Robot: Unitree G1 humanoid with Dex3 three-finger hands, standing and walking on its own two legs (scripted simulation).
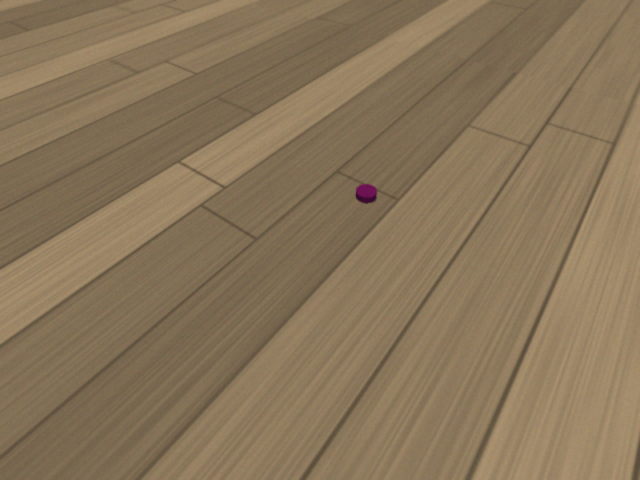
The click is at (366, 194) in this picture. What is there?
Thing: low tin
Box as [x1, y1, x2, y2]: [356, 184, 376, 202]
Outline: 358,186 356,189 357,199 363,202 369,202 375,198 376,190 373,186 368,184 362,184
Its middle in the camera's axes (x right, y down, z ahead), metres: +0.22 -0.22 +1.88
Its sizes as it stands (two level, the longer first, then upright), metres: 0.099 0.099 0.035
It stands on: the floor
